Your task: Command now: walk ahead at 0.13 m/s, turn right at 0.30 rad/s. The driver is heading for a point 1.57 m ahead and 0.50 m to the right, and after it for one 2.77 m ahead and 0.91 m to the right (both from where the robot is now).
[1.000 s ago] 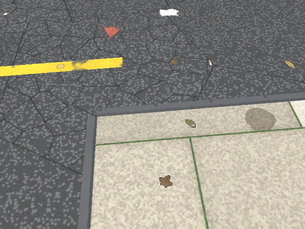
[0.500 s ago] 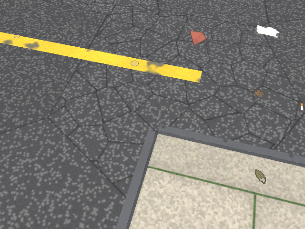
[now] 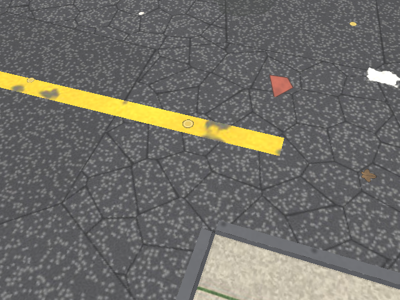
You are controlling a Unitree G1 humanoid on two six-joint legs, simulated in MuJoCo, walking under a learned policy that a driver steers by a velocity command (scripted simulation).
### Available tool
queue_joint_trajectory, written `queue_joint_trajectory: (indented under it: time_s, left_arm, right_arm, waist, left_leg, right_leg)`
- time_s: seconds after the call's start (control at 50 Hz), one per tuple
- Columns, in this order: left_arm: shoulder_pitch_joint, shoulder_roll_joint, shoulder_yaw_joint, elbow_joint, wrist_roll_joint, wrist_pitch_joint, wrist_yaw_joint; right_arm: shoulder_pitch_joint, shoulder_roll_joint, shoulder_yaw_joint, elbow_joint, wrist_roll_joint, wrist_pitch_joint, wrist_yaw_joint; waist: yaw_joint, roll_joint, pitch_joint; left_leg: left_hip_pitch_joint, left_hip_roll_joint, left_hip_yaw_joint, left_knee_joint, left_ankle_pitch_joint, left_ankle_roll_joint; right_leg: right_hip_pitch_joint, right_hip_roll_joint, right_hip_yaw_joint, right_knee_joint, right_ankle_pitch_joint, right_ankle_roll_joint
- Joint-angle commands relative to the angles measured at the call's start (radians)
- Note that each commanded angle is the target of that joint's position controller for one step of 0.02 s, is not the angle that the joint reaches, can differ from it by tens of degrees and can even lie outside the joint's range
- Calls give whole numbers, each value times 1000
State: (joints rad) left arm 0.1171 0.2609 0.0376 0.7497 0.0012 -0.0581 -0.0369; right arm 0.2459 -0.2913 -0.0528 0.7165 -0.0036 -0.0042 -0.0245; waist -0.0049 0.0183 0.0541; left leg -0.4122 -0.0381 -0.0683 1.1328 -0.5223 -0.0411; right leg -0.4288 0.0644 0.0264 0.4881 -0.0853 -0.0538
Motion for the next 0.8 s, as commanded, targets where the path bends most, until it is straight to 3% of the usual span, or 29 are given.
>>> queue_joint_trajectory:
  time_s: [0.02, 0.06, 0.1, 0.16, 0.22, 0.26, 0.28, 0.3, 0.32, 0.34, 0.36, 0.38, 0.4, 0.46, 0.5, 0.58, 0.64, 0.68, 0.7, 0.72, 0.74, 0.76, 0.78, 0.8]
  left_arm:
    - [-14, 179, 52, -76, 7, 22, 19]
    - [-2, 186, 61, -80, 6, 32, 31]
    - [2, 195, 70, -86, -6, 44, 43]
    - [4, 198, 77, -94, -13, 62, 52]
    - [16, 197, 80, -98, -16, 78, 55]
    - [2, 193, 78, -107, -24, 91, 60]
    - [21, 173, 72, -107, -28, 95, 63]
    - [55, 120, 57, -112, -20, 95, 61]
    - [39, 123, 63, -148, -28, 83, 59]
    - [69, 204, 87, -126, -10, 74, 58]
    - [100, 226, 101, -100, -19, 80, 56]
    - [130, 208, 101, -74, -20, 95, 62]
    - [136, 192, 98, -72, -17, 107, 65]
    - [68, 137, 79, -116, -29, 115, 57]
    - [17, 123, 70, -150, -29, 112, 49]
    - [1, 114, 60, -182, -23, 112, 28]
    - [19, 133, 69, -192, -25, 121, 17]
    - [84, 130, 78, -174, -23, 123, 12]
    - [124, 160, 90, -163, -20, 122, 21]
    - [161, 270, 118, -175, -20, 116, 37]
    - [146, 334, 123, -196, 14, 99, 34]
    - [159, 275, 108, -195, 26, 78, 26]
    - [113, 240, 92, -184, 22, 65, 29]
    - [57, 212, 85, -186, 5, 63, 37]
  right_arm:
    - [45, -98, -36, -70, -4, 10, -22]
    - [50, -74, -31, -65, -6, 5, -30]
    - [29, -71, -29, -67, -6, 3, -30]
    - [-18, -73, -29, -80, -2, 0, -25]
    - [-38, -79, -32, -91, 5, -16, -14]
    - [0, -78, -37, -79, 9, -31, -4]
    - [18, -105, -46, -76, 5, -35, -4]
    - [39, -174, -61, -87, -16, -31, -11]
    - [0, -233, -77, -85, -53, -19, -6]
    - [-45, -178, -63, -114, -59, -24, -7]
    - [-96, -129, -49, -128, -43, -26, -12]
    - [-130, -109, -43, -137, -26, -26, -13]
    - [-140, -100, -39, -135, -12, -26, -15]
    - [-101, -105, -40, -122, -16, -12, -22]
    - [-64, -124, -50, -111, -17, -1, -27]
    - [-79, -175, -71, -107, -6, 9, -17]
    - [-84, -186, -78, -96, 13, 6, -4]
    - [-103, -178, -78, -87, 35, 3, -3]
    - [-48, -145, -71, -62, 33, -2, 1]
    - [-35, -86, -53, -79, -11, -4, 5]
    - [-120, -72, -43, -139, -30, -6, -4]
    - [-172, -123, -57, -137, -17, -5, -10]
    - [-166, -134, -62, -126, 1, -1, -12]
    - [-137, -131, -66, -98, 0, 4, -20]
  waist:
    - [-16, -120, -124]
    - [-14, -152, -159]
    - [-6, -143, -192]
    - [10, -152, -183]
    - [17, -169, -164]
    - [-16, -171, -156]
    - [-22, -150, -158]
    - [-7, 1, -184]
    - [20, 283, -116]
    - [20, 207, -119]
    - [41, 137, -113]
    - [51, 97, -104]
    - [44, 97, -94]
    - [4, 128, -80]
    - [-29, 149, -100]
    - [-38, 172, -132]
    - [-28, 182, -131]
    - [18, 161, -136]
    - [26, 91, -148]
    - [10, -168, -167]
    - [35, -335, -168]
    - [87, -205, -203]
    - [51, -173, -166]
    - [24, -125, -150]
  left_leg:
    - [-95, 50, -12, -92, 48, -8]
    - [-52, 31, 1, -186, 75, -17]
    - [-20, 26, -9, -262, 139, -24]
    - [11, 14, -20, -357, 193, -28]
    - [46, 0, -23, -479, 203, -17]
    - [147, -6, -2, -664, 300, 7]
    - [235, 47, -26, -747, 347, 31]
    - [335, 252, -193, -802, 358, 108]
    - [268, 408, -420, -865, 491, 252]
    - [236, 440, -418, -853, 555, 297]
    - [229, 388, -316, -828, 588, 266]
    - [236, 328, -223, -809, 594, 228]
    - [251, 310, -177, -798, 617, 219]
    - [290, 275, -70, -800, 677, 235]
    - [356, 299, -59, -793, 690, 253]
    - [325, 333, -4, -780, 720, 259]
    - [324, 354, 11, -745, 715, 245]
    - [278, 334, 60, -659, 668, 187]
    - [192, 295, 118, -564, 561, 117]
    - [-60, 191, 219, -287, 199, 11]
    - [-279, 53, 136, -63, -173, -43]
    - [-282, 70, 23, 60, -161, -39]
    - [-281, 87, 8, 77, -75, -25]
    - [-276, 98, 4, 43, 6, -25]
  right_leg:
    - [155, -238, 347, -209, 33, -171]
    - [146, -218, 324, -203, 85, -180]
    - [144, -211, 331, -198, 31, -179]
    - [123, -200, 374, -203, -109, -166]
    - [140, -194, 430, -179, -133, -150]
    - [123, -165, 439, -132, -111, -116]
    - [78, -129, 419, -87, -156, -77]
    - [-25, -56, 321, 92, -349, -18]
    - [-189, 87, 105, 301, -501, 34]
    - [-183, 16, 127, 520, -505, 70]
    - [-182, 9, 122, 609, -450, 86]
    - [-185, 0, 106, 666, -402, 109]
    - [-211, -9, 99, 719, -357, 128]
    - [-230, -35, 34, 660, -294, 164]
    - [-223, -62, 18, 557, -293, 176]
    - [-59, -86, -48, 361, -316, 151]
    - [18, -74, -85, 216, -284, 111]
    - [152, -46, -113, 1, -127, 56]
    - [286, -47, -65, -96, 11, 20]
    - [477, -265, 242, -121, 357, -63]
    - [453, -468, 504, -109, 549, -286]
    - [429, -440, 457, -131, 465, -315]
    - [393, -381, 354, -128, 394, -257]
    - [371, -322, 292, -125, 317, -200]
